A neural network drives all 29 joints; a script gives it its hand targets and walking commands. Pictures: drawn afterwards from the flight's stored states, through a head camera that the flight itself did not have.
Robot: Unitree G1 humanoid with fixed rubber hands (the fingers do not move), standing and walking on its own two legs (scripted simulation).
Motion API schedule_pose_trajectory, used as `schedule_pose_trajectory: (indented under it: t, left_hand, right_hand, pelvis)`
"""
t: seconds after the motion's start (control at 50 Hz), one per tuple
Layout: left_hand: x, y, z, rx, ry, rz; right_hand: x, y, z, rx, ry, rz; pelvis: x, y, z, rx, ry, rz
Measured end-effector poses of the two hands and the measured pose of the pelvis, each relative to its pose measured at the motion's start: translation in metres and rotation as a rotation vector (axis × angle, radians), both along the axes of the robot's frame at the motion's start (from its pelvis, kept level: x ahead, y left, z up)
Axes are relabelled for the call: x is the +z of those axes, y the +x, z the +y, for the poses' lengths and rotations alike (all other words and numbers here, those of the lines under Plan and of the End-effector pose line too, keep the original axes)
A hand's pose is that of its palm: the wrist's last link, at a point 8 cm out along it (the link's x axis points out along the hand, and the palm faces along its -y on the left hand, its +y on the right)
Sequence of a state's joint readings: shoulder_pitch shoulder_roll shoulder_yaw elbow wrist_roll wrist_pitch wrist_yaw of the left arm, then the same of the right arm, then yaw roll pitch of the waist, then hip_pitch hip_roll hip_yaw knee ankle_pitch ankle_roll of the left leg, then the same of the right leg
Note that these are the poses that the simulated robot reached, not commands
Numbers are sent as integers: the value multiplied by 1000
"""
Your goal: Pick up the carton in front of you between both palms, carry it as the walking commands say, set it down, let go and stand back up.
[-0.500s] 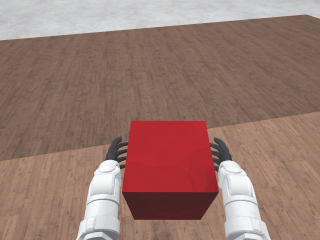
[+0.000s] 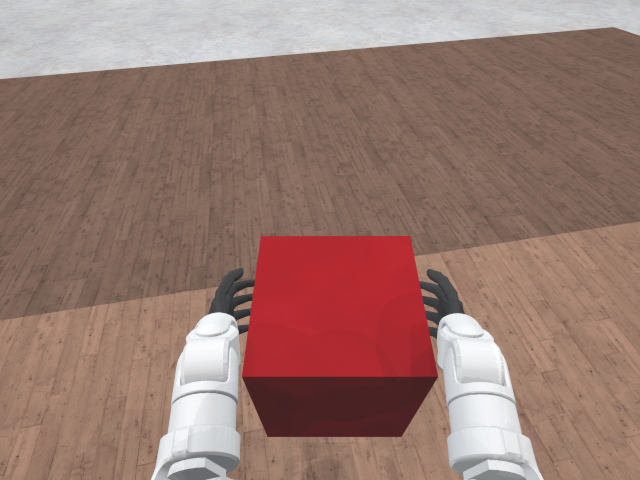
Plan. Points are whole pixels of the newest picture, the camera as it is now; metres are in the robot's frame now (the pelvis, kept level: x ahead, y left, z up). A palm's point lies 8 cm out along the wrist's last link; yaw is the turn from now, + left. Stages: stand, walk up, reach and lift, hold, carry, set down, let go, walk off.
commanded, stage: reach and lift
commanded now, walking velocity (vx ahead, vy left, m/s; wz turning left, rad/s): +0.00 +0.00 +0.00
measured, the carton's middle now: (334, 342) +0.31 +0.00 -0.04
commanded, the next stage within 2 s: hold in 0.50 s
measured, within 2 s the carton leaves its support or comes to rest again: neither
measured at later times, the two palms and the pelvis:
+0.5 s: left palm (221, 320) +0.30 +0.15 +0.04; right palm (450, 321) +0.30 -0.15 +0.04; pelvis +0.01 +0.00 +0.00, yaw +0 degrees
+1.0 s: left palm (218, 321) +0.29 +0.15 +0.06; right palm (456, 323) +0.29 -0.15 +0.05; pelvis +0.00 +0.00 +0.00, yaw +0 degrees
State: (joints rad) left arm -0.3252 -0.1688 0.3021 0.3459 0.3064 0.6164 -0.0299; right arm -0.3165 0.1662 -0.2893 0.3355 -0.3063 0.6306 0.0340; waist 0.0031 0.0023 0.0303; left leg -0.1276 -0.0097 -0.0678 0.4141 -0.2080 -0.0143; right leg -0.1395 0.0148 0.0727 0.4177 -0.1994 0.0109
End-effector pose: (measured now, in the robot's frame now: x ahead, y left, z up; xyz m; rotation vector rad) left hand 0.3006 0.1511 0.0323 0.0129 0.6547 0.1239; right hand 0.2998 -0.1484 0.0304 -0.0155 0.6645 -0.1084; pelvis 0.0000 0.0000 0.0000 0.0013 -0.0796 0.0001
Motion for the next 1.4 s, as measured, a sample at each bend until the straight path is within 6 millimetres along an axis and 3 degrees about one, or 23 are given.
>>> schedule_pose_trajectory:
  t: [0.36,0.7,1.12,1.28,1.4]
  left_hand:
    - [6,1,1,-12,19,5]
    - [26,-8,1,-12,14,-32]
    - [24,-10,0,1,0,-14]
    - [42,12,5,24,-24,-80]
    - [54,41,18,38,-37,-92]
  right_hand:
    - [6,1,1,12,-19,4]
    - [26,-9,1,3,-12,-32]
    - [24,-11,0,-9,5,-15]
    - [43,14,6,-11,15,-80]
    - [56,44,18,-26,37,-91]
  pelvis:
    - [3,12,0,0,0,-13]
    - [4,8,2,2,-1,-47]
    - [2,-2,1,4,0,-51]
    - [-4,18,4,23,-7,76]
    - [-11,58,14,-14,1,131]
